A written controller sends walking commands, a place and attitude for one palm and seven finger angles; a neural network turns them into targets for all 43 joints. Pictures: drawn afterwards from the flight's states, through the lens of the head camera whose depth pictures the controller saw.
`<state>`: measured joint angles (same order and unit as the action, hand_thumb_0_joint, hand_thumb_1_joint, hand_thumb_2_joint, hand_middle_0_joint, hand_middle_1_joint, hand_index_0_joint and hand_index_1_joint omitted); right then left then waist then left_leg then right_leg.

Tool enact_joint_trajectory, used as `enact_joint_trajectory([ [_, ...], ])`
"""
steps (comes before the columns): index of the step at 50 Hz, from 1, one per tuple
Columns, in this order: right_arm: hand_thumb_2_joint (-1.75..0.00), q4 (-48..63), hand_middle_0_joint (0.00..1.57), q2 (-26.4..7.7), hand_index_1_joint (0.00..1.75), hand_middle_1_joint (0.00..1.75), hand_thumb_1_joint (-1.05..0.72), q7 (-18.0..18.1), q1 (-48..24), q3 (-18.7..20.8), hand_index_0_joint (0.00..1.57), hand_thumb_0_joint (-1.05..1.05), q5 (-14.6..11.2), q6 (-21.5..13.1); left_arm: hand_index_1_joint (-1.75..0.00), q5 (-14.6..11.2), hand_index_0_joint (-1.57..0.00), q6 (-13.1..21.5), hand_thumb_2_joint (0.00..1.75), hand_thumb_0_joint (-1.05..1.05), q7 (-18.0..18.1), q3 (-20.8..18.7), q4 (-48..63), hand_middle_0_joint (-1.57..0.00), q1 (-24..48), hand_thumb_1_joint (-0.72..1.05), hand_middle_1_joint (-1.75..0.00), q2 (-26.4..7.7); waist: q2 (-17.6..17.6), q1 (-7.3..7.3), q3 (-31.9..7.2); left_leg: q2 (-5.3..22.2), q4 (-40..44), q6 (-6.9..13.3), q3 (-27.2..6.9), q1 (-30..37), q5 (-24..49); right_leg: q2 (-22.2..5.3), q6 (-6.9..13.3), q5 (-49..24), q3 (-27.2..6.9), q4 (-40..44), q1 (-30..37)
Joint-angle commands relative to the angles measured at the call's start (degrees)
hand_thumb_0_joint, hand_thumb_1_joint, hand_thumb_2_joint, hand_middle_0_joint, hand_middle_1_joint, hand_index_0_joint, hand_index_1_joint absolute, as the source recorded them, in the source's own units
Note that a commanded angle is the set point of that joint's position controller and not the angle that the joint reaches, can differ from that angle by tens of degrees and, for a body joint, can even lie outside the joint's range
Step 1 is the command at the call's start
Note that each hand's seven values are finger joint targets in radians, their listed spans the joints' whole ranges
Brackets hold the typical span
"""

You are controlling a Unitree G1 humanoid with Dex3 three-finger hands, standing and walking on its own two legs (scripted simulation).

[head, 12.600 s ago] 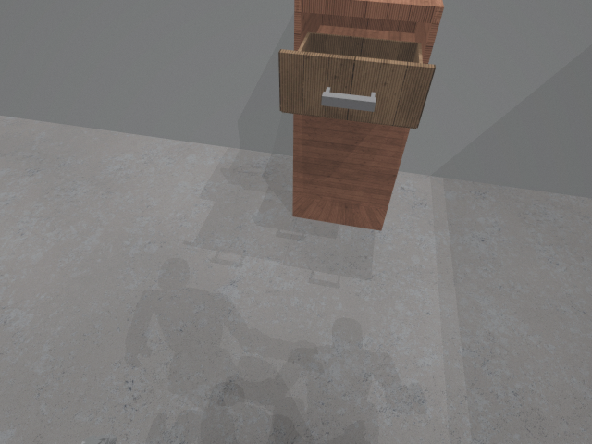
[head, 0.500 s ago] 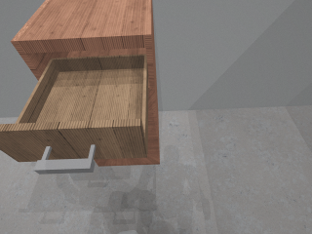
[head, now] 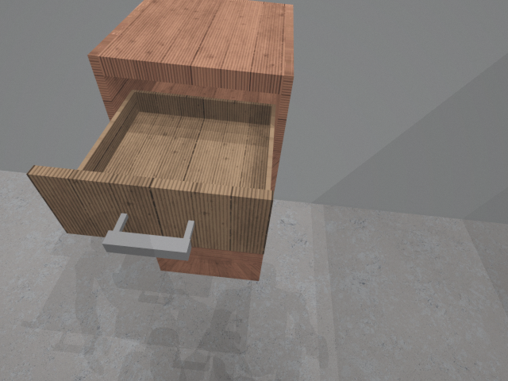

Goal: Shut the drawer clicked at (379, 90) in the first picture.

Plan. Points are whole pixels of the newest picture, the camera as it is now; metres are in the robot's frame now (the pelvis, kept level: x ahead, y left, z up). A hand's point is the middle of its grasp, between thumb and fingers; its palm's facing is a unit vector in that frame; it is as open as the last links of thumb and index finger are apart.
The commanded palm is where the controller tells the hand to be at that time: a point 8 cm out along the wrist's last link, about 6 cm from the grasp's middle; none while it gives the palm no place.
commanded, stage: come to a stop and stand still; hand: left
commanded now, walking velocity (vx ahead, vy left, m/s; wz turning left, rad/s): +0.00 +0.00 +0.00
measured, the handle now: (152, 234) +0.32 +0.21 +0.04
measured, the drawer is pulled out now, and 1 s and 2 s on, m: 0.30 0.30 0.30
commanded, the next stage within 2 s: look again from close up in 0.44 s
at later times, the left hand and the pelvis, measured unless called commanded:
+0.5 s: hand out of the picture +0.02 +0.20 -0.17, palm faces +0.00 -0.98 -0.22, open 7.3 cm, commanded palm none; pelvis +0.02 +0.03 +0.01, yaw -2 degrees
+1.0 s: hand out of the picture +0.03 +0.20 -0.17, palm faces -0.01 -0.98 -0.19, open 7.4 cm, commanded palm none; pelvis +0.03 +0.03 +0.00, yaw -1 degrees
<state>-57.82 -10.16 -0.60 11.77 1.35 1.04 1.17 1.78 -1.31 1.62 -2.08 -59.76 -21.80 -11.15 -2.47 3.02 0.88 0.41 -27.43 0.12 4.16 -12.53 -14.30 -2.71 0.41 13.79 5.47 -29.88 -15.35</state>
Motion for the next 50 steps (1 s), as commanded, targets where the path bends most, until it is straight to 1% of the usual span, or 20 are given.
enact_joint_trajectory([
  [1,-0.90,0.79,0.20,-8.69,0.30,0.30,-0.90,1.08,7.48,1.05,0.20,0.00,0.37,-0.43,-0.30,-0.40,-0.20,0.92,0.90,0.00,0.53,-0.20,4.92,-0.20,-0.35,0.90,-0.30,-1.93,15.37,-3.09,4.30,15.88,17.01,7.80,-16.50,-0.95,-6.69,1.27,0.69,16.69,-1.23,-9.72,-8.18],
  [2,-0.90,0.34,0.20,-6.20,0.30,0.30,-0.90,1.48,5.09,0.35,0.20,0.00,0.29,-1.07,-0.30,-0.10,-0.20,0.66,0.90,0.00,0.58,0.10,3.38,-0.20,0.20,0.90,-0.30,-1.72,18.92,-2.47,4.60,14.23,19.28,8.06,-16.72,-3.98,-7.43,-0.22,0.62,14.23,-2.89,-13.81,-5.78],
  [5,-0.90,0.71,0.20,-4.65,0.30,0.30,-0.90,1.97,2.31,-0.15,0.20,0.00,0.02,-1.38,-0.30,-0.13,-0.20,0.46,0.90,0.00,-0.16,0.25,1.85,-0.20,-1.43,0.90,-0.30,-0.67,10.06,-0.85,6.08,11.82,18.01,8.13,-12.63,-6.67,-2.84,-0.39,0.53,9.44,-3.55,-19.06,-4.75],
  [8,-0.90,-0.68,0.20,-4.78,0.30,0.30,-0.90,2.27,5.55,-0.25,0.20,0.00,0.03,-2.11,-0.30,-0.27,-0.20,0.91,0.90,0.00,0.11,0.81,1.70,-0.20,-0.23,0.90,-0.30,0.51,6.43,-2.01,3.98,11.70,15.42,9.10,-11.74,-0.42,8.30,-1.00,-0.16,10.06,-3.08,-14.60,-5.19],
  [11,-0.90,-2.34,0.20,-4.38,0.30,0.30,-0.90,2.64,8.25,-0.30,0.20,0.00,0.11,-2.51,-0.30,-0.67,-0.20,1.21,0.90,0.00,0.45,0.95,1.68,-0.20,1.11,0.90,-0.30,0.97,6.01,-2.55,1.84,11.85,12.39,9.45,-12.02,4.24,19.21,-0.94,-0.11,9.94,-3.42,-5.53,-3.16],
  [13,-0.90,-2.98,0.20,-4.16,0.30,0.30,-0.90,2.70,8.98,-0.33,0.20,0.00,-0.20,-2.63,-0.30,-0.82,-0.20,1.68,0.90,0.00,0.78,1.01,0.81,-0.20,-0.35,0.90,-0.30,0.81,3.50,-1.67,-0.67,10.46,8.58,7.70,-11.07,4.48,21.16,-0.94,-0.01,2.67,-3.94,4.93,2.88],
  [15,-0.90,-3.49,0.20,-2.32,0.30,0.30,-0.90,2.48,8.83,-0.66,0.20,0.00,-0.85,-3.00,-0.30,-0.95,-0.20,2.33,0.90,0.00,1.17,0.95,-0.30,-0.20,-1.32,0.90,-0.30,-0.83,-1.00,-1.71,-1.55,6.72,6.56,4.00,-8.82,0.11,15.59,-3.97,1.47,-8.29,-8.93,9.18,9.91],
  [16,-0.90,-3.66,0.20,-2.07,0.30,0.30,-0.90,2.42,8.53,-0.88,0.20,0.00,-0.88,-3.09,-0.30,-1.00,-0.20,2.44,0.90,0.00,1.26,1.19,-0.82,-0.20,-1.22,0.90,-0.30,-1.30,-0.68,-2.10,-1.03,5.08,6.83,2.86,-7.67,-0.35,12.13,-5.88,2.61,-11.22,-10.37,8.36,9.46],
  [18,-0.90,-4.74,0.20,-2.00,0.30,0.30,-0.90,2.45,9.13,-0.87,0.20,0.00,-0.54,-2.52,-0.30,-1.17,-0.20,2.71,0.90,0.00,1.26,1.26,-1.29,-0.20,0.16,0.90,-0.30,-0.80,-7.00,-2.91,0.77,4.44,6.91,2.12,-6.06,1.23,8.91,-5.63,3.60,-11.73,-10.10,8.05,6.86],
  [19,-0.90,-5.25,0.20,-2.17,0.30,0.30,-0.90,2.43,9.76,-0.97,0.20,0.00,-0.50,-2.49,-0.30,-1.24,-0.20,2.69,0.90,0.00,1.27,1.47,-1.17,-0.20,0.38,0.90,-0.30,-0.34,-6.40,-3.04,1.37,4.69,7.40,2.22,-5.99,2.34,9.32,-5.29,3.56,-11.62,-9.72,8.10,5.71],
  [21,-0.90,-6.32,0.20,-1.67,0.30,0.30,-0.90,2.40,10.21,-1.15,0.20,0.00,-0.51,-2.75,-0.30,-1.26,-0.20,2.49,0.90,0.00,1.37,1.52,-0.89,-0.20,0.21,0.90,-0.30,0.08,-0.72,-2.74,1.70,5.31,8.12,2.62,-6.34,3.50,12.20,-4.17,2.98,-10.17,-8.91,7.64,4.91],
  [26,-0.90,-7.23,0.20,-0.76,0.30,0.30,-0.90,2.65,10.53,-1.58,0.20,0.00,-0.65,-2.91,-0.30,-1.26,-0.20,2.34,0.90,0.00,1.44,1.56,-1.51,-0.20,-1.01,0.90,-0.30,0.02,2.91,-2.46,2.98,5.83,8.42,2.91,-6.34,3.71,14.37,-3.49,2.59,-9.42,-8.59,8.36,5.11],
  [27,-0.90,-2.28,0.20,-4.55,0.30,0.30,-0.90,1.91,5.32,-1.47,0.20,0.00,-0.89,-3.46,-0.30,-0.29,-0.20,4.06,0.90,0.00,3.15,1.85,-3.30,-0.20,-3.48,0.90,-0.30,-3.09,-6.96,-1.14,7.06,6.72,-2.75,1.69,-5.73,-3.86,16.11,-5.38,0.64,-25.45,-9.68,8.80,3.13],
  [28,-0.90,-1.24,0.20,-2.59,0.30,0.30,-0.90,1.60,8.29,-1.33,0.20,0.00,-0.41,-2.60,-0.30,-0.97,-0.20,4.23,0.90,0.00,2.70,1.86,-0.46,-0.20,-0.44,0.90,-0.30,-3.37,-3.41,-4.13,4.51,4.46,-0.61,1.38,-5.62,-1.89,-1.54,-7.61,3.00,-6.97,-12.30,10.47,0.90],
  [29,-0.90,-2.24,0.20,-1.79,0.30,0.30,-0.90,1.52,8.97,-1.39,0.20,0.00,-0.06,-2.42,-0.30,-1.04,-0.20,4.15,0.90,0.00,2.06,2.20,0.65,-0.20,2.40,0.90,-0.30,-2.77,3.63,-4.89,6.91,4.00,1.30,1.45,-6.04,-2.20,-2.68,-6.39,4.20,3.57,-12.22,10.43,-2.37],
  [30,-0.90,-2.79,0.20,-1.73,0.30,0.30,-0.90,1.38,10.79,-1.42,0.20,0.00,0.41,-2.66,-0.30,-1.06,-0.20,4.20,0.90,0.00,1.73,1.88,1.07,-0.20,2.14,0.90,-0.30,-3.23,10.13,-4.67,4.15,4.14,2.30,1.90,-6.17,-1.55,0.15,-4.84,4.91,3.32,-10.69,8.48,-0.57],
  [31,-0.90,-2.28,0.20,-1.91,0.30,0.30,-0.90,1.53,10.42,-1.60,0.20,0.00,0.29,-2.62,-0.30,-1.23,-0.20,4.00,0.90,0.00,1.51,1.97,1.14,-0.20,1.13,0.90,-0.30,-3.29,11.03,-4.12,2.90,4.45,2.93,2.49,-6.66,-2.23,-1.37,-3.77,4.80,4.24,-10.45,7.68,0.93],
  [38,-0.90,-1.96,0.20,-3.67,0.30,0.30,-0.90,2.17,9.61,-1.68,0.20,0.00,-0.35,-3.33,-0.30,-1.31,-0.20,3.65,0.90,0.00,1.25,2.66,-0.13,-0.20,0.68,0.90,-0.30,-1.81,0.41,-3.62,0.83,5.31,2.85,3.44,-7.08,1.10,10.19,-3.01,3.49,-7.62,-9.11,5.20,4.46],
  [44,-0.90,-3.24,0.20,-4.25,0.30,0.30,-0.90,2.42,7.97,-1.88,0.20,0.00,-0.43,-3.20,-0.30,-1.36,-0.20,3.03,0.90,0.00,1.31,2.62,-0.76,-0.20,0.49,0.90,-0.30,-2.15,1.65,-3.13,3.87,5.43,4.60,3.38,-6.76,1.84,12.03,-2.92,2.82,-7.71,-8.95,5.84,4.13],
  [50,-0.90,-4.37,0.20,-4.56,0.30,0.30,-0.90,2.62,7.14,-1.92,0.20,0.00,-0.36,-3.36,-0.30,-1.37,-0.20,2.73,0.90,0.00,1.25,2.45,-1.24,-0.20,0.72,0.90,-0.30,-2.79,2.83,-2.84,2.34,5.76,5.38,3.50,-6.50,4.38,16.63,-2.97,2.41,-10.18,-8.66,5.78,5.50],
])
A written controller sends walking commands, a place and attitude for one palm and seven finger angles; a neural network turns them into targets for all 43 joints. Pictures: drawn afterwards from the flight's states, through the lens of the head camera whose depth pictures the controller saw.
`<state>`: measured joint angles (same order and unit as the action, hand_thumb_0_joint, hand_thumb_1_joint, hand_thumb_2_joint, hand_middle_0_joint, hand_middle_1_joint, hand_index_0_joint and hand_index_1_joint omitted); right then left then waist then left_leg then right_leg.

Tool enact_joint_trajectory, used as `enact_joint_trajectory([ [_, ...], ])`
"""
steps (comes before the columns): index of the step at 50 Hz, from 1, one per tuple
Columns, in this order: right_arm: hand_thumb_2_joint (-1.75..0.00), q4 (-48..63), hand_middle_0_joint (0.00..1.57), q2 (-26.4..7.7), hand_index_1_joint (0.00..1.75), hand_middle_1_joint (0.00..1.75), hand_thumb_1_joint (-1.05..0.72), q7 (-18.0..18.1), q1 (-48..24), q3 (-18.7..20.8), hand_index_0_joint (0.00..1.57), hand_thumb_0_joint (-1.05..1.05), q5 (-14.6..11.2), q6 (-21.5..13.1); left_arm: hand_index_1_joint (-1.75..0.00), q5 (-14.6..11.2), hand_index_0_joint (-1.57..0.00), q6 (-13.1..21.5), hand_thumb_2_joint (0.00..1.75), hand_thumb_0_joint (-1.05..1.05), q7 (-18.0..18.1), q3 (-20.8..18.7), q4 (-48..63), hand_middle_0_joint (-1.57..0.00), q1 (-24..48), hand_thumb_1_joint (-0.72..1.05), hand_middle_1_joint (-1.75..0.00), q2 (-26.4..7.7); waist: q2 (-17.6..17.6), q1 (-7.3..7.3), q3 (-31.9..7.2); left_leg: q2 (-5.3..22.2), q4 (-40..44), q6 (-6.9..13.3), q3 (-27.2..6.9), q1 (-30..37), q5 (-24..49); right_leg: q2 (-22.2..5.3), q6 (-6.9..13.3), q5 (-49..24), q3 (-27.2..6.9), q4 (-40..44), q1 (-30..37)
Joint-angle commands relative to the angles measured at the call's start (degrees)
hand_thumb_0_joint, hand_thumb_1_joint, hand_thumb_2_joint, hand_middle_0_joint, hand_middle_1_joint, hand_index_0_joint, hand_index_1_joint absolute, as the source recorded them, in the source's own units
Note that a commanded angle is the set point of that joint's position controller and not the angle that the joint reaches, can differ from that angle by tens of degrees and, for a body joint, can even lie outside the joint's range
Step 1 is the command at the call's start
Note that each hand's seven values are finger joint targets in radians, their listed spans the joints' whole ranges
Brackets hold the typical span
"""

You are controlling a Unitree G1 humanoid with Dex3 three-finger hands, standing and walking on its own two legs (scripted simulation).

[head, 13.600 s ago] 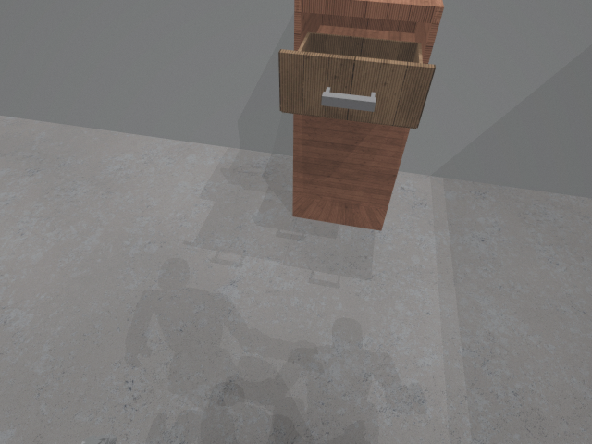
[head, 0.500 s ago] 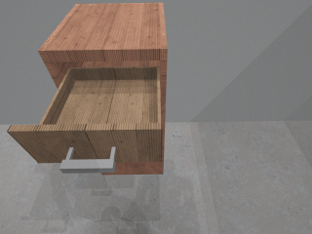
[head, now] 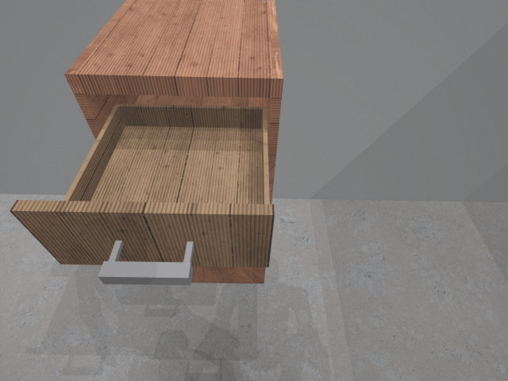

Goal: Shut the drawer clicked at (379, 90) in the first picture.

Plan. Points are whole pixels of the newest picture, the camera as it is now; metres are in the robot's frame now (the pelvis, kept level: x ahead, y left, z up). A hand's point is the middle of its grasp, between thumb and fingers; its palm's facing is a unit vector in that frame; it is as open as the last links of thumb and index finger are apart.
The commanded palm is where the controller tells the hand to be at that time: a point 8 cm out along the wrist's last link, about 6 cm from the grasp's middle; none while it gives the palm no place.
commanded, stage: look again from close up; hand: left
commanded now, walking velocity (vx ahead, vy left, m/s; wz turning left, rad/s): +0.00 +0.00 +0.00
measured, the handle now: (150, 260) +0.28 +0.18 +0.04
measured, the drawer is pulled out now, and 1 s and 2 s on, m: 0.30 0.30 0.30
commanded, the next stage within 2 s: raise the hand and make a fist in 0.04 s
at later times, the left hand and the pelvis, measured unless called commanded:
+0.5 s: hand out of the picture +0.12 +0.13 -0.03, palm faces +0.09 -1.00 +0.03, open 6.5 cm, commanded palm +0.08 +0.20 -0.02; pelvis -0.03 -0.03 -0.04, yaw +3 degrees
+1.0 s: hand (131, 355) +0.15 +0.17 +0.05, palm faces +0.17 -0.98 -0.10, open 3.7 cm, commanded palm +0.08 +0.21 +0.05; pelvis -0.02 -0.04 -0.04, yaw +4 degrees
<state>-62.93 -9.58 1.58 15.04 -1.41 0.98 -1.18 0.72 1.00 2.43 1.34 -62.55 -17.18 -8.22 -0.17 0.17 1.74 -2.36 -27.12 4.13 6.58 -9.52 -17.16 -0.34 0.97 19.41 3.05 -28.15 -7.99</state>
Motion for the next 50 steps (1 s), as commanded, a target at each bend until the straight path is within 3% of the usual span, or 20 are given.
enact_joint_trajectory([
  [1,-0.90,0.55,0.20,-5.33,0.30,0.30,-0.90,0.48,3.68,0.90,0.20,0.00,-0.26,-1.00,-0.30,-0.30,-0.20,0.40,0.90,0.00,0.50,-1.01,1.51,-0.20,-3.72,0.90,-0.30,-5.81,0.18,0.01,1.57,8.58,4.77,-0.58,-8.94,1.43,20.43,-5.42,1.79,-16.15,-6.08,3.91,-1.76],
  [6,-0.90,0.03,0.20,-5.57,0.30,0.30,-0.90,0.58,3.13,0.88,0.20,0.00,-0.25,-1.00,-0.30,-0.32,-0.20,0.13,0.90,0.00,0.45,-1.13,1.29,-0.20,-3.34,0.90,-0.30,-6.16,0.79,0.27,1.04,8.74,5.40,-0.62,-8.67,2.39,21.33,-5.59,1.49,-16.21,-5.88,4.24,-1.19],
  [7,-0.90,3.90,0.20,-7.52,0.30,0.30,-0.90,0.25,0.09,1.63,0.20,0.00,-0.97,-0.97,-0.30,0.85,-0.20,1.54,0.90,0.00,2.42,-1.34,-0.11,-0.20,-6.83,0.90,-0.30,-7.00,-3.15,0.85,2.15,10.35,-5.73,-2.30,-8.07,-0.45,37.43,-7.41,-0.52,-35.80,-7.21,3.80,-4.75],
  [8,-0.90,24.10,0.20,-16.26,0.30,0.30,-0.90,1.66,3.38,4.18,0.20,0.00,-3.70,-9.23,-0.32,-10.39,-0.22,11.93,0.90,0.00,2.21,-8.17,91.52,-0.22,33.47,0.90,-0.32,-18.97,9.38,-5.40,-28.00,5.52,-0.18,-4.37,-11.66,16.77,45.95,-2.30,0.83,-34.73,-2.25,-2.57,-3.94],
  [9,-0.90,20.03,0.20,-10.53,0.30,0.30,-0.90,3.40,-1.28,1.46,0.20,0.00,-2.45,-15.52,-0.34,-5.30,-0.24,8.30,0.90,0.00,4.37,-6.66,77.00,-0.24,9.63,0.90,-0.34,-14.56,20.87,-1.07,-26.32,9.70,6.52,-5.28,-12.90,26.70,55.24,0.44,1.45,-10.23,-0.63,-10.37,-10.45],
  [10,-0.90,15.99,0.20,-10.14,0.30,0.30,-0.90,3.50,-1.82,2.87,0.20,0.00,-2.09,-16.83,-0.37,-5.87,-0.26,5.15,0.90,0.00,7.30,-3.54,70.72,-0.26,4.96,0.90,-0.37,-10.05,17.92,-1.24,-20.80,8.91,6.02,-8.22,-11.31,17.92,51.80,-0.22,0.82,0.31,-0.59,-12.22,-12.66],
  [11,-0.90,15.21,0.20,-7.91,0.30,0.30,-0.90,2.32,1.94,2.89,0.20,0.00,-3.29,-16.75,-0.39,-6.28,-0.28,-0.53,0.90,0.00,6.81,5.37,59.56,-0.28,-10.78,0.90,-0.39,3.80,10.86,-3.04,-12.64,8.96,6.50,-6.97,-11.83,14.17,45.66,-0.11,-0.10,2.50,0.06,-11.93,-17.16],
  [12,-0.90,20.53,0.20,-9.99,0.30,0.30,-0.90,1.20,0.15,3.28,0.20,0.00,-3.22,-17.29,-0.41,-8.51,-0.30,0.36,0.90,0.00,5.37,7.60,70.98,-0.30,-3.28,0.90,-0.41,5.21,6.54,-2.66,-6.84,9.10,4.79,-5.97,-12.16,8.91,42.61,-1.11,-0.40,0.72,0.40,-10.15,-17.14],
  [13,-0.90,21.70,0.20,-11.38,0.30,0.30,-0.90,0.92,-0.36,4.62,0.20,0.00,-2.61,-18.03,-0.43,-7.76,-0.32,2.57,0.90,0.00,4.46,4.10,72.65,-0.32,-2.22,0.90,-0.43,1.16,2.09,-3.29,-7.54,8.35,1.37,-5.69,-11.97,6.48,35.99,-0.58,-0.23,0.02,0.98,-7.57,-17.69],
  [19,-0.90,31.90,0.20,-11.97,0.30,0.30,-0.90,-1.69,-8.60,5.97,0.20,0.00,-1.94,-15.19,-0.56,-13.10,-0.44,19.76,0.90,0.00,-10.16,-4.97,59.48,-0.44,-29.29,0.90,-0.56,0.28,-21.39,2.32,-4.12,2.49,-12.38,-5.12,-7.23,-22.36,8.33,0.03,0.20,-10.81,1.42,-9.63,-19.85],
  [21,-0.90,35.29,0.20,-11.86,0.30,0.30,-0.90,-2.55,-9.45,5.82,0.20,0.00,-1.86,-14.85,-0.60,-13.08,-0.48,27.05,0.90,0.00,-13.69,-6.18,63.11,-0.48,-25.10,0.90,-0.60,-2.35,-13.03,2.84,-5.73,1.30,-15.33,-4.83,-5.66,-27.79,2.38,-0.98,0.45,-7.38,-2.63,-12.62,-20.66],
  [23,-0.90,38.15,0.20,-10.43,0.30,0.30,-0.90,-2.87,-10.26,6.09,0.20,0.00,-1.36,-15.41,-0.65,-12.01,-0.52,34.89,0.90,0.00,-14.17,-11.42,78.02,-0.52,-16.16,0.90,-0.65,-10.20,6.25,3.54,-14.67,1.33,-18.14,-4.08,-4.82,-25.16,1.80,-0.49,1.86,-1.43,-4.09,-16.62,-22.29],
  [25,-0.90,38.42,0.20,-10.29,0.30,0.30,-0.90,-2.46,-8.33,5.84,0.20,0.00,-0.89,-15.14,-0.69,-11.22,-0.56,38.80,0.90,0.00,-10.89,-15.51,86.31,-0.56,-11.82,0.90,-0.69,-15.90,16.43,3.32,-17.72,2.14,-20.18,-3.76,-6.00,-22.90,1.94,0.44,2.63,0.89,-4.27,-19.16,-26.24],
  [29,-0.90,40.36,0.20,-8.94,0.30,0.30,-0.90,-1.30,-8.42,4.10,0.20,0.00,-2.20,-15.45,-0.78,-14.99,-0.64,38.97,0.90,0.00,-10.07,-9.55,87.08,-0.64,-7.94,0.90,-0.78,-7.40,8.23,-2.47,-12.66,1.82,-24.26,-2.30,-7.90,-27.54,-6.54,-0.05,1.67,12.12,-7.93,-14.11,-30.76],
  [30,-0.90,40.14,0.20,-9.56,0.30,0.30,-0.90,-0.94,-7.91,3.83,0.20,0.00,-2.64,-15.51,-0.80,-15.54,-0.66,38.16,0.90,0.00,-11.19,-8.52,86.09,-0.66,-4.62,0.90,-0.80,-7.11,3.03,-4.59,-10.90,1.88,-25.75,-2.01,-8.14,-28.97,-9.02,-0.76,0.89,17.27,-10.16,-10.99,-31.63],
  [32,-0.90,40.43,0.20,-10.75,0.30,0.30,-0.90,0.10,-8.06,3.51,0.20,0.00,-3.49,-16.20,-0.84,-16.88,-0.70,34.82,0.90,0.00,-15.43,-4.48,80.69,-0.70,-5.40,0.90,-0.84,-5.56,-2.78,-5.40,-6.77,1.72,-27.33,-1.76,-7.70,-31.87,-11.41,-1.97,-0.35,24.36,-14.09,-5.55,-30.81],
  [36,-0.90,41.18,0.20,-12.49,0.30,0.30,-0.90,2.13,-7.27,3.05,0.20,0.00,-4.87,-15.80,-0.93,-16.86,-0.78,23.72,0.90,0.00,-22.29,-6.64,75.97,-0.78,-3.82,0.90,-0.93,-12.46,-4.08,-3.60,-10.23,1.90,-26.15,-1.42,-7.73,-32.49,-10.03,-4.22,-2.80,23.58,-17.47,-2.97,-23.51],
  [40,-0.90,42.14,0.20,-10.23,0.30,0.30,-0.90,2.54,-9.77,2.77,0.20,0.00,-4.61,-14.43,-1.01,-18.00,-0.86,14.96,0.90,0.00,-18.68,-18.22,79.63,-0.86,-8.90,0.90,-1.01,-18.37,0.58,1.99,-16.43,1.97,-22.76,-2.67,-8.85,-30.06,-5.83,-6.54,-2.83,12.67,-16.96,-4.69,-13.79],
  [45,-0.90,40.06,0.20,-7.69,0.30,0.30,-0.90,1.66,-9.60,2.88,0.20,0.00,-4.08,-14.34,-1.12,-19.76,-0.96,16.74,0.90,0.00,-11.30,-21.30,84.97,-0.96,-17.72,0.90,-1.12,-13.09,-4.87,3.22,-15.27,2.32,-19.50,-3.06,-9.08,-26.98,1.84,-5.18,-4.13,-10.29,-12.85,-7.59,-8.97],
  [50,-0.90,39.69,0.20,-9.20,0.30,0.30,-0.90,0.24,-8.21,3.35,0.20,0.00,-3.88,-16.85,-1.23,-16.70,-1.06,20.11,0.90,0.00,-16.12,-12.18,87.67,-1.06,-24.26,0.90,-1.23,-7.85,-2.17,1.00,-12.67,2.09,-18.42,-1.79,-8.41,-21.72,9.16,-3.93,-5.96,-28.24,-9.03,-10.16,-11.62],
])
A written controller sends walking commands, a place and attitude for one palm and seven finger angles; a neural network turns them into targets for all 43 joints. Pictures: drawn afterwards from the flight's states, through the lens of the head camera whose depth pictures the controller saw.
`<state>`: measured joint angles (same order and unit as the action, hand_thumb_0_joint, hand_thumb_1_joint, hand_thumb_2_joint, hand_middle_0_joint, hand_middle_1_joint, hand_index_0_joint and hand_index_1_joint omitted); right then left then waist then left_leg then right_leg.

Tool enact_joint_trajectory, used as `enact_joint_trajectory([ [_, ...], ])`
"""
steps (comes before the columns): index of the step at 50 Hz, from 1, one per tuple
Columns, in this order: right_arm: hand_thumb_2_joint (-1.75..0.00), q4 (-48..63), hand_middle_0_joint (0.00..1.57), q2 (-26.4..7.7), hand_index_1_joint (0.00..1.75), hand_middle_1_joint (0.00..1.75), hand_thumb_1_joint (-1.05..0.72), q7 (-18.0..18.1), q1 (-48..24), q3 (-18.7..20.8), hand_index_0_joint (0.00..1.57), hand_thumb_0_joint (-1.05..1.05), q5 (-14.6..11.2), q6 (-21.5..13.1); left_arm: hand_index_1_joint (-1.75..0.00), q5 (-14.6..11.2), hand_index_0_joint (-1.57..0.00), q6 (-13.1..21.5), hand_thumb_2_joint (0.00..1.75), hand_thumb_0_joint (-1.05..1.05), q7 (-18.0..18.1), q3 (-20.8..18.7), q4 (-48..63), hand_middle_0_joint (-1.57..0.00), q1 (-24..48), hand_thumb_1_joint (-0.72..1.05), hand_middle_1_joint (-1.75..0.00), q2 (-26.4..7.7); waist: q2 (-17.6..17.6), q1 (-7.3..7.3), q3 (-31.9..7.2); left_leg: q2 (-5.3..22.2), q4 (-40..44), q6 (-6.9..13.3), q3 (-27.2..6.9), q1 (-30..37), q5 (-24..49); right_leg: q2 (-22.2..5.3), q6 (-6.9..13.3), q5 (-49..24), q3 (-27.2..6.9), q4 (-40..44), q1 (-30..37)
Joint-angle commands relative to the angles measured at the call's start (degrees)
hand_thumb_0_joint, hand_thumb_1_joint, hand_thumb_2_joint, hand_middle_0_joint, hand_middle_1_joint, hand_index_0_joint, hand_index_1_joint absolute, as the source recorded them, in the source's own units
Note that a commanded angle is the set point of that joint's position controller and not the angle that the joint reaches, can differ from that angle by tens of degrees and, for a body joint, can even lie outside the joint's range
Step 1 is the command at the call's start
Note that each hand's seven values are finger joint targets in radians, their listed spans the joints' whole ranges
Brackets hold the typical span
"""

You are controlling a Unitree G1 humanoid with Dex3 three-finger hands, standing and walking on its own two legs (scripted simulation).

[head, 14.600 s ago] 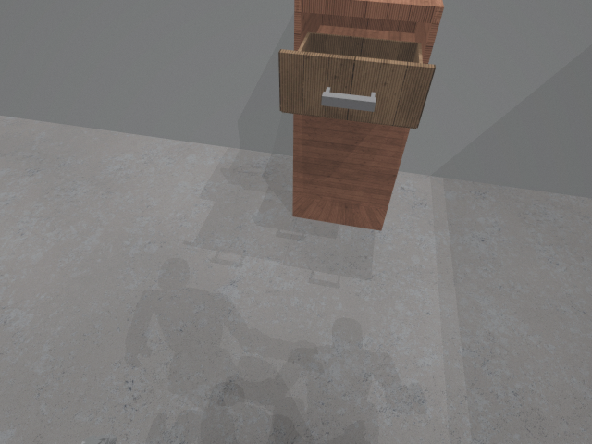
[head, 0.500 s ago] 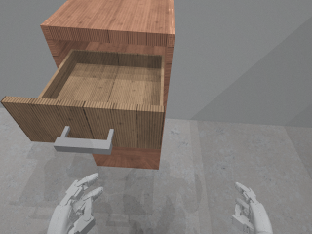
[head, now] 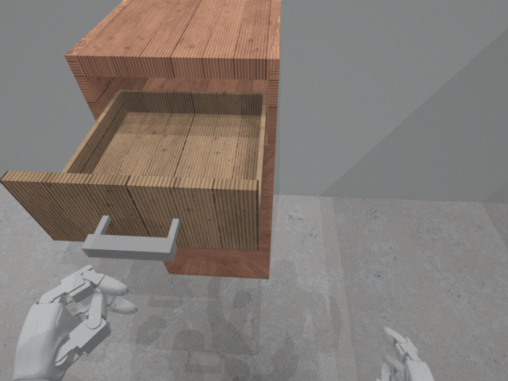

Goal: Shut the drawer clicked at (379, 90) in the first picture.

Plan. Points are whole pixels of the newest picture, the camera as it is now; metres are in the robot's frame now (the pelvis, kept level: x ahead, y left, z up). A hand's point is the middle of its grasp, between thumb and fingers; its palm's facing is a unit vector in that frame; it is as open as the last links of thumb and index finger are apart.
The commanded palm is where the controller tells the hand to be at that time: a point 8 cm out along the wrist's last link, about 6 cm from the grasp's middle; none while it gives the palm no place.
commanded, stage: raise the hand and make a fist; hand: left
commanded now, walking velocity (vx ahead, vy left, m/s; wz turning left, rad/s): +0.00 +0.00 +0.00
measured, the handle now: (135, 235) +0.32 +0.20 +0.08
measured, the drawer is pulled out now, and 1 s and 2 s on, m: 0.30 0.30 0.30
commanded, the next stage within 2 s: bring the fist close to the handle in 1.04 s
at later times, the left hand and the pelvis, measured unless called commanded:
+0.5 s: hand (94, 340) +0.15 +0.17 +0.15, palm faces -0.06 -1.00 -0.04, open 3.2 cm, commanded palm +0.10 +0.23 +0.16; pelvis +0.00 +0.05 +0.01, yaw +1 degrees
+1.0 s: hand (86, 336) +0.14 +0.17 +0.17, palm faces +0.03 -0.99 -0.11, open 3.2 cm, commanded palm +0.09 +0.22 +0.18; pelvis +0.00 +0.03 +0.02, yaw +0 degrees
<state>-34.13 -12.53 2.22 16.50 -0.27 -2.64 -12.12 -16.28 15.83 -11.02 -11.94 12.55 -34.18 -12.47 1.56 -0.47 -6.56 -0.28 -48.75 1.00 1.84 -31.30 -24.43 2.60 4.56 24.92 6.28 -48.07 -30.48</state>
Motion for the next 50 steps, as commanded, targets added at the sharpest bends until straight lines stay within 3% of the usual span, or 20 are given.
enact_joint_trajectory([
  [1,-0.90,11.12,0.20,-6.59,0.30,0.30,-0.90,-0.48,-8.24,2.39,0.20,0.00,-0.52,-6.60,-1.25,0.09,-1.08,5.41,0.90,0.00,-4.20,3.04,13.79,-1.08,-6.99,0.90,-1.25,-2.72,-4.19,1.03,-5.05,-0.08,3.61,1.45,-3.64,1.45,16.56,-6.48,-9.56,-33.11,-11.73,10.03,10.19],
  [4,-0.90,11.61,0.20,-7.07,0.30,0.30,-0.90,0.08,-7.46,2.70,0.20,0.00,-1.01,-8.98,-1.32,-1.10,-1.14,5.00,0.90,0.00,-6.21,2.55,17.25,-1.14,-6.92,0.90,-1.32,-4.38,-4.28,1.07,-6.50,-0.02,4.95,1.49,-4.12,4.07,16.10,-5.23,-7.73,-26.04,-9.53,10.94,8.95],
  [5,-0.90,10.97,0.20,-7.27,0.30,0.30,-0.90,0.28,-8.11,2.69,0.20,0.00,-0.65,-9.31,-1.34,-0.86,-1.16,5.26,0.90,0.00,-5.64,2.07,19.14,-1.16,-6.61,0.90,-1.34,-5.15,-4.11,1.35,-5.65,0.07,5.36,1.64,-4.28,5.11,17.01,-4.56,-6.83,-24.87,-8.38,10.83,8.55],
  [8,-0.90,11.40,0.20,-6.60,0.30,0.30,-0.90,0.08,-7.47,2.94,0.20,0.00,-0.32,-9.94,-1.40,0.21,-1.22,5.80,0.90,0.00,-2.38,0.63,24.59,-1.22,-8.29,0.90,-1.40,-5.99,-0.59,2.67,-7.88,0.17,7.51,1.48,-3.95,7.79,18.50,-3.10,-4.13,-20.06,-4.65,9.27,8.06],
  [10,-0.90,11.28,0.20,-6.37,0.30,0.30,-0.90,-0.31,-8.36,2.54,0.20,0.00,-0.04,-9.75,-1.45,1.08,-1.26,5.71,0.90,0.00,0.38,1.82,27.42,-1.26,-8.59,0.90,-1.45,-5.01,1.89,2.94,-5.89,0.56,8.38,1.24,-4.27,9.12,18.70,-2.47,-3.31,-17.39,-3.00,8.72,6.22],
  [14,-0.90,12.61,0.20,-6.41,0.30,0.30,-0.90,-1.00,-8.85,1.56,0.20,0.00,-0.27,-9.46,-1.53,1.84,-1.34,3.43,0.90,0.00,1.35,8.13,29.69,-1.34,-7.31,0.90,-1.53,-0.66,2.45,1.73,-3.48,1.62,10.26,0.55,-6.02,10.67,16.56,-2.13,-3.29,-12.98,-1.18,8.76,3.90],
  [16,-0.90,12.80,0.20,-6.53,0.30,0.30,-0.90,-1.16,-9.36,1.18,0.20,0.00,-0.55,-8.92,-1.58,2.93,-1.38,0.53,0.90,0.00,1.15,9.76,28.67,-1.38,-7.48,0.90,-1.58,-0.28,0.56,1.56,-1.34,2.12,11.56,0.50,-6.67,9.94,14.37,-2.03,-3.28,-11.26,-1.03,9.54,4.01],
  [19,-0.90,14.31,0.20,-6.49,0.30,0.30,-0.90,-1.20,-10.36,0.41,0.20,0.00,-0.98,-8.30,-1.60,4.33,-1.40,-4.12,0.90,0.00,0.52,12.83,31.83,-1.40,-6.86,0.90,-1.60,-0.23,1.15,1.97,0.34,2.52,13.80,0.14,-7.68,10.18,11.98,-2.16,-3.13,-9.27,-1.18,10.34,4.99],
  [23,-0.90,15.28,0.20,-5.84,0.30,0.30,-0.90,-1.43,-11.40,-0.46,0.20,0.00,-1.03,-6.49,-1.60,5.97,-1.40,-8.78,0.90,0.00,2.44,11.62,37.50,-1.40,-6.22,0.90,-1.60,-2.03,0.87,2.97,0.74,3.01,16.36,-0.79,-8.49,11.42,11.60,-2.04,-2.88,-8.70,-0.66,10.48,6.91],
  [25,-0.90,15.53,0.20,-5.40,0.30,0.30,-0.90,-1.83,-12.41,-0.84,0.20,0.00,-0.94,-6.05,-1.60,6.07,-1.40,-9.64,0.90,0.00,4.08,10.20,40.82,-1.40,-6.86,0.90,-1.60,-2.79,2.86,3.86,0.63,3.15,17.08,-1.57,-8.79,12.27,12.71,-1.85,-2.67,-8.88,-0.44,10.23,7.69],
  [33,-0.90,15.44,0.20,-5.74,0.30,0.30,-0.90,-2.58,-11.52,-0.99,0.20,0.00,-1.36,-6.10,-1.60,5.23,-1.40,-11.71,0.90,0.00,5.28,13.96,43.17,-1.40,-8.07,0.90,-1.60,0.91,-0.10,2.82,2.08,3.62,18.14,-1.88,-9.18,13.09,10.23,-1.73,-3.17,-8.18,-0.43,11.52,7.49],
  [35,-0.90,15.04,0.20,-6.10,0.30,0.30,-0.90,-2.49,-11.85,-0.75,0.20,0.00,-1.68,-5.50,-1.60,5.84,-1.40,-13.45,0.90,0.00,4.78,13.69,40.02,-1.40,-9.95,0.90,-1.60,0.69,-1.10,2.94,3.82,3.21,18.35,-1.72,-8.60,11.69,9.28,-1.65,-2.99,-8.24,-0.79,12.35,8.22],
  [38,-0.90,15.63,0.20,-6.32,0.30,0.30,-0.90,-1.73,-12.01,-0.77,0.20,0.00,-1.72,-4.35,-1.60,6.50,-1.40,-15.21,0.90,0.00,4.70,12.35,39.46,-1.40,-7.31,0.90,-1.60,-1.46,-2.45,2.90,5.40,2.34,18.61,-0.60,-7.23,10.01,5.92,-1.90,-3.07,-6.05,-1.37,13.78,8.74],
  [40,-0.90,16.06,0.20,-6.12,0.30,0.30,-0.90,-1.41,-12.31,-0.61,0.20,0.00,-1.70,-4.29,-1.60,6.61,-1.40,-15.13,0.90,0.00,5.40,9.08,41.36,-1.40,-7.10,0.90,-1.60,-4.05,-1.19,3.60,3.11,1.99,18.30,-0.39,-6.85,10.79,6.40,-1.83,-2.93,-5.80,-1.71,13.89,9.77],
  [41,-0.90,16.36,0.20,-5.93,0.30,0.30,-0.90,-1.39,-11.92,-0.79,0.20,0.00,-1.53,-4.41,-1.60,6.52,-1.40,-14.48,0.90,0.00,5.59,9.32,43.07,-1.40,-7.15,0.90,-1.60,-3.38,0.42,3.69,1.10,1.81,17.89,-0.42,-6.51,12.09,8.00,-2.03,-2.88,-6.63,-1.59,13.63,10.13],
  [43,-0.90,15.91,0.20,-5.47,0.30,0.30,-0.90,-1.49,-11.17,-0.79,0.20,0.00,-1.30,-4.98,-1.60,5.31,-1.40,-12.80,0.90,0.00,6.18,8.47,43.67,-1.40,-8.23,0.90,-1.60,-2.81,-0.05,3.78,-0.60,1.77,16.85,-0.33,-6.03,13.03,10.56,-2.02,-2.99,-8.38,-1.28,13.73,10.56],
  [45,-0.90,14.84,0.20,-5.60,0.30,0.30,-0.90,-1.32,-11.39,-0.76,0.20,0.00,-1.41,-5.88,-1.60,3.76,-1.40,-10.89,0.90,0.00,6.57,6.17,43.50,-1.40,-6.76,0.90,-1.60,-3.74,1.04,3.74,-0.27,1.72,16.14,-0.25,-5.86,13.10,10.48,-1.85,-2.92,-8.31,-1.62,14.50,10.15],
  [47,-0.90,13.95,0.20,-5.93,0.30,0.30,-0.90,-0.97,-10.73,-0.65,0.20,0.00,-1.42,-6.89,-1.60,2.69,-1.40,-9.49,0.90,0.00,6.01,5.84,40.87,-1.40,-6.44,0.90,-1.60,-3.70,-0.13,3.06,1.47,1.54,15.32,0.33,-5.24,12.54,9.84,-2.02,-3.05,-8.24,-2.40,15.77,9.56],
  [50,-0.90,12.77,0.20,-6.35,0.30,0.30,-0.90,-0.57,-11.45,-0.41,0.20,0.00,-1.56,-7.86,-1.60,1.90,-1.40,-9.15,0.90,0.00,4.51,4.25,36.78,-1.40,-7.23,0.90,-1.60,-4.40,-0.72,3.22,3.00,1.10,14.33,0.80,-4.57,11.50,9.74,-2.55,-3.08,-8.81,-4.10,17.81,10.19],
])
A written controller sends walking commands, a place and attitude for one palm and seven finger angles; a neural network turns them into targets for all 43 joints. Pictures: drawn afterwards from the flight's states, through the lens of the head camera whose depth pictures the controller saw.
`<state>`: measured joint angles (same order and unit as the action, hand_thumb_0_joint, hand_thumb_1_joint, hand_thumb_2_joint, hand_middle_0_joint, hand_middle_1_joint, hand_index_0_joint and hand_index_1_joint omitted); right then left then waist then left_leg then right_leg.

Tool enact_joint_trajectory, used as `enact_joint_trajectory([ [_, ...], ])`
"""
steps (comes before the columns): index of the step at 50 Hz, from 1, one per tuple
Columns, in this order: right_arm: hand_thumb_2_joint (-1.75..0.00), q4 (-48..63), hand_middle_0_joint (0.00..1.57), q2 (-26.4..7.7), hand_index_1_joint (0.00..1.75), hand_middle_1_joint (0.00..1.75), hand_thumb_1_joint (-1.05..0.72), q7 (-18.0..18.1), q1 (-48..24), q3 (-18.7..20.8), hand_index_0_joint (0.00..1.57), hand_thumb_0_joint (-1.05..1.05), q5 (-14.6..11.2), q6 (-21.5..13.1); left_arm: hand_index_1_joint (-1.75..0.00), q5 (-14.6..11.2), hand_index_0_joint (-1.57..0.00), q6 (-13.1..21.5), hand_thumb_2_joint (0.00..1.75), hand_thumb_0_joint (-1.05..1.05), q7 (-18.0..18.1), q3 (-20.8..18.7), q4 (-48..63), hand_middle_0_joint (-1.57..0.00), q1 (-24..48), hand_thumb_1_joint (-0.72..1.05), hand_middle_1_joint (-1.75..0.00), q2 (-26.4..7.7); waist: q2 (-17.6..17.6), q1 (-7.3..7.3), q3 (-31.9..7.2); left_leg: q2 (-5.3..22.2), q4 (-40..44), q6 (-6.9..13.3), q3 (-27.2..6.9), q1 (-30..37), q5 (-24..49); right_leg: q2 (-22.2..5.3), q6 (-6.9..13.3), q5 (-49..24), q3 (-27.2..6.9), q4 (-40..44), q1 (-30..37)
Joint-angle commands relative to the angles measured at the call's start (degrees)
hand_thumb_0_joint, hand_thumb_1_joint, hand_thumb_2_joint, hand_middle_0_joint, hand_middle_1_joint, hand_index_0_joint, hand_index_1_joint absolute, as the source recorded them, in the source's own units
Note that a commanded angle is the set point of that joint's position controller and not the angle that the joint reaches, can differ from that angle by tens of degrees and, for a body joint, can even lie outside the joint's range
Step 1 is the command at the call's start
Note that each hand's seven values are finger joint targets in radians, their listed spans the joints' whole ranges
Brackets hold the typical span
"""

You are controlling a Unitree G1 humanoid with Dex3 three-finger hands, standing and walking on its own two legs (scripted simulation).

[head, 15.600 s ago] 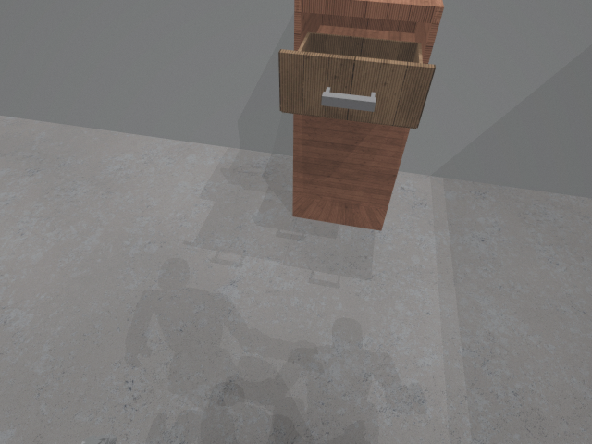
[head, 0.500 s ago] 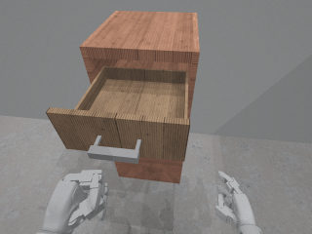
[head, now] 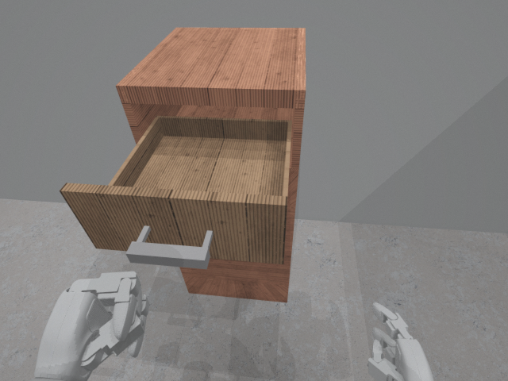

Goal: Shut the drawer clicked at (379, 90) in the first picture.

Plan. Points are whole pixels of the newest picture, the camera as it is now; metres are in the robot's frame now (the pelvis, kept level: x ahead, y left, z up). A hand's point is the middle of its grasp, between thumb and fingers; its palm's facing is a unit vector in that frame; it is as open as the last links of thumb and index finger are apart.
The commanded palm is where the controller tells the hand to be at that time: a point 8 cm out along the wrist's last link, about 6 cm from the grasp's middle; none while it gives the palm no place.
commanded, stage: raise the hand and make a fist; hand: left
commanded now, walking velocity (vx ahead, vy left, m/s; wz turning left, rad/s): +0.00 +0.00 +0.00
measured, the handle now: (173, 244) +0.32 +0.17 +0.06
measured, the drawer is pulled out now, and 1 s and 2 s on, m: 0.30 0.30 0.29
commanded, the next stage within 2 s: bring the fist close to the handle in 0.04 s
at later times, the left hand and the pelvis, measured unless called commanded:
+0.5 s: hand (155, 315) +0.17 +0.14 +0.11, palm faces +0.02 -1.00 -0.08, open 3.2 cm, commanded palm +0.13 +0.20 +0.12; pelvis +0.01 -0.03 +0.00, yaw +1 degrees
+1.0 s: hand (173, 308) +0.20 +0.14 +0.07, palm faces -0.02 -1.00 -0.03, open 3.2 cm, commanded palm +0.18 +0.19 +0.07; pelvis +0.00 +0.00 -0.01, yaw +0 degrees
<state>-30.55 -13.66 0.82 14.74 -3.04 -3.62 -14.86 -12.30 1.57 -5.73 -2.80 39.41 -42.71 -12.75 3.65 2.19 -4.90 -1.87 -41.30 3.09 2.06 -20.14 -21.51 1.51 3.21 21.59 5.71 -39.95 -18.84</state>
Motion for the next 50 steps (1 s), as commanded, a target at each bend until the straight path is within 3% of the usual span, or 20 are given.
enact_joint_trajectory([
  [1,-0.90,9.02,0.20,-5.41,0.30,0.30,-0.90,1.06,-9.24,2.31,0.20,0.00,-0.64,-5.31,-1.60,-2.15,-1.40,4.78,0.90,0.00,-1.53,-4.52,8.75,-1.40,2.24,0.90,-1.60,-4.33,-3.00,0.12,2.24,2.50,6.76,-1.13,-4.51,0.08,6.86,-1.69,-1.85,-5.66,-4.45,10.44,-1.50],
  [3,-0.90,9.02,0.20,-5.32,0.30,0.30,-0.90,1.48,-9.60,2.44,0.20,0.00,-0.91,-5.70,-1.60,-2.67,-1.40,3.98,0.90,0.00,-3.08,-5.64,7.25,-1.40,2.42,0.90,-1.60,-5.36,-4.17,0.31,1.99,2.28,6.00,-0.86,-4.07,0.03,7.54,-2.20,-2.20,-6.35,-6.32,11.76,-0.63],
  [5,-0.90,8.79,0.20,-5.17,0.30,0.30,-0.90,1.76,-10.16,2.35,0.20,0.00,-1.14,-6.26,-1.60,-2.91,-1.40,3.52,0.90,0.00,-3.96,-6.96,7.25,-1.40,3.67,0.90,-1.60,-6.61,-2.83,0.66,2.34,2.09,5.82,-0.88,-3.97,0.54,7.99,-2.67,-2.24,-6.23,-7.49,13.06,0.12],
  [8,-0.90,8.01,0.20,-5.29,0.30,0.30,-0.90,2.40,-9.74,2.27,0.20,0.00,-0.94,-7.07,-1.60,-4.14,-1.40,3.60,0.90,0.00,-4.67,-9.53,5.79,-1.40,5.25,0.90,-1.60,-7.82,-4.99,0.66,1.02,1.98,5.07,-0.76,-3.82,1.14,8.97,-3.25,-3.19,-7.60,-9.10,14.21,1.03],
  [10,-0.90,7.10,0.20,-5.47,0.30,0.30,-0.90,2.59,-9.57,2.35,0.20,0.00,-0.88,-7.47,-1.60,-4.94,-1.40,4.24,0.90,0.00,-5.14,-10.64,3.47,-1.40,6.54,0.90,-1.60,-7.67,-4.75,0.53,1.12,1.87,4.58,-0.91,-3.83,1.47,9.63,-3.54,-3.65,-9.54,-9.66,14.67,1.09],
  [13,-0.90,6.04,0.20,-5.87,0.30,0.30,-0.90,2.80,-8.87,2.35,0.20,0.00,-0.68,-7.79,-1.60,-5.91,-1.40,5.55,0.90,0.00,-5.79,-10.89,-0.85,-1.40,8.13,0.90,-1.60,-6.87,-7.07,0.08,1.18,1.71,4.14,-1.06,-3.72,0.64,8.91,-4.16,-4.81,-10.57,-10.77,15.04,0.98],
  [14,-0.90,5.76,0.20,-6.04,0.30,0.30,-0.90,2.79,-8.80,2.36,0.20,0.00,-0.52,-7.97,-1.60,-6.16,-1.40,6.09,0.90,0.00,-5.98,-11.19,-1.51,-1.40,8.67,0.90,-1.60,-6.66,-6.65,0.05,0.50,1.60,3.90,-1.10,-3.86,0.42,9.13,-4.64,-5.26,-11.72,-11.54,15.07,1.58],
  [15,-0.90,5.55,0.20,-6.07,0.30,0.30,-0.90,2.69,-9.08,2.51,0.20,0.00,-0.62,-8.22,-1.60,-5.98,-1.40,6.73,0.90,0.00,-6.24,-11.47,-1.66,-1.40,9.03,0.90,-1.60,-7.22,-3.96,0.09,0.45,1.49,3.49,-1.16,-3.73,0.92,9.64,-4.90,-5.42,-13.37,-12.17,15.05,1.69],
  [17,-0.90,5.59,0.20,-6.31,0.30,0.30,-0.90,2.37,-8.39,2.49,0.20,0.00,-0.36,-8.50,-1.60,-5.41,-1.40,7.63,0.90,0.00,-6.86,-9.51,-1.91,-1.40,8.98,0.90,-1.60,-6.06,-2.42,-0.15,-1.06,1.39,3.85,-1.10,-3.48,1.41,11.03,-5.08,-5.32,-16.19,-11.17,13.59,2.42],
  [21,-0.90,4.95,0.20,-6.49,0.30,0.30,-0.90,2.10,-8.06,2.88,0.20,0.00,0.04,-8.54,-1.60,-4.52,-1.40,9.16,0.90,0.00,-7.55,-10.18,-4.75,-1.40,10.38,0.90,-1.60,-7.22,-4.56,-0.27,-2.16,1.30,3.64,-0.98,-3.75,0.22,12.23,-5.02,-5.59,-19.91,-10.90,12.17,2.99],
  [24,-0.90,5.08,0.20,-6.36,0.30,0.30,-0.90,1.90,-7.91,3.21,0.20,0.00,0.26,-8.51,-1.60,-4.33,-1.40,10.56,0.90,0.00,-7.69,-9.67,-6.58,-1.40,9.72,0.90,-1.60,-6.24,-6.55,-0.21,-2.78,1.18,3.50,-0.92,-3.68,-0.40,12.57,-4.99,-5.66,-21.47,-10.43,11.10,2.90],
  [26,-0.90,4.89,0.20,-6.20,0.30,0.30,-0.90,1.75,-8.20,3.43,0.20,0.00,0.37,-8.21,-1.60,-4.17,-1.40,11.44,0.90,0.00,-7.26,-10.92,-7.23,-1.40,9.27,0.90,-1.60,-6.83,-5.72,0.32,-3.54,1.08,3.84,-0.99,-3.50,-0.64,13.13,-4.55,-4.95,-21.46,-9.58,10.34,3.28],
  [27,-0.90,5.16,0.20,-6.15,0.30,0.30,-0.90,1.64,-8.16,3.33,0.20,0.00,0.46,-8.16,-1.60,-4.23,-1.40,11.85,0.90,0.00,-7.31,-9.37,-7.33,-1.40,9.48,0.90,-1.60,-5.30,-5.20,0.06,-3.12,1.03,3.80,-0.95,-3.39,-0.61,13.31,-4.47,-4.85,-21.85,-9.16,9.85,2.67],
  [30,-0.90,5.02,0.20,-6.25,0.30,0.30,-0.90,1.38,-8.58,3.56,0.20,0.00,0.65,-7.95,-1.60,-3.94,-1.40,12.90,0.90,0.00,-6.65,-8.66,-7.96,-1.40,9.78,0.90,-1.60,-4.78,-2.87,0.05,-3.42,0.98,3.82,-0.90,-3.22,-0.54,13.53,-3.67,-3.83,-19.89,-7.54,8.72,1.38],
  [33,-0.90,5.41,0.20,-6.49,0.30,0.30,-0.90,1.25,-7.79,3.63,0.20,0.00,0.84,-7.81,-1.60,-3.46,-1.40,13.77,0.90,0.00,-6.60,-4.70,-8.86,-1.40,11.70,0.90,-1.60,-2.10,-3.31,-1.02,-2.17,1.12,3.99,-0.80,-3.41,-0.94,12.06,-2.78,-3.06,-14.85,-5.76,7.77,-1.50],
  [38,-0.90,5.98,0.20,-6.84,0.30,0.30,-0.90,1.19,-7.07,3.80,0.20,0.00,1.29,-6.97,-1.60,-1.46,-1.40,14.88,0.90,0.00,-4.77,-3.02,-10.23,-1.40,14.59,0.90,-1.60,-2.37,-4.59,-1.76,-2.35,1.38,3.69,-0.80,-4.15,-2.55,8.62,-2.02,-2.41,-8.15,-4.76,6.26,-4.72],
  [41,-0.90,6.57,0.20,-6.58,0.30,0.30,-0.90,1.00,-6.93,3.81,0.20,0.00,1.64,-5.98,-1.60,-0.35,-1.40,15.44,0.90,0.00,-3.04,-3.11,-10.64,-1.40,14.60,0.90,-1.60,-2.39,-3.74,-1.35,-4.22,1.56,3.61,-1.01,-4.40,-2.98,8.17,-1.67,-2.05,-7.12,-3.93,4.56,-5.41],
  [46,-0.90,7.51,0.20,-6.65,0.30,0.30,-0.90,0.70,-6.18,3.48,0.20,0.00,1.94,-4.43,-1.60,0.42,-1.40,16.04,0.90,0.00,-1.12,-0.51,-12.27,-1.40,17.71,0.90,-1.60,-0.29,-3.62,-2.17,-5.39,1.68,2.26,-1.26,-4.77,-4.18,8.43,-1.37,-1.88,-7.75,-3.38,2.21,-7.28],
  [50,-0.90,7.87,0.20,-7.04,0.30,0.30,-0.90,0.48,-5.68,3.46,0.20,0.00,2.08,-3.35,-1.60,1.15,-1.40,16.28,0.90,0.00,-0.65,-0.08,-14.70,-1.40,19.78,0.90,-1.60,-0.66,-3.45,-2.51,-5.89,1.68,1.16,-1.52,-4.96,-6.00,8.40,-1.30,-1.71,-7.87,-3.46,0.81,-8.28],
])
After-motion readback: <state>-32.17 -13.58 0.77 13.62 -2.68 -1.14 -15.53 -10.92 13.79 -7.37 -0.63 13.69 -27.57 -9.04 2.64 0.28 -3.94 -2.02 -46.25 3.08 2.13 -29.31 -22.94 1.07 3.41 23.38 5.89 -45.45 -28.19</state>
